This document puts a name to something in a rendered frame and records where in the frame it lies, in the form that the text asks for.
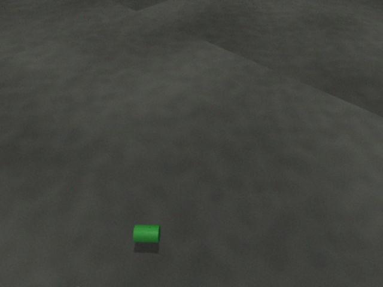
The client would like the can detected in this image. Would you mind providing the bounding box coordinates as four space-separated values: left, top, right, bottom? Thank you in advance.
133 225 160 243

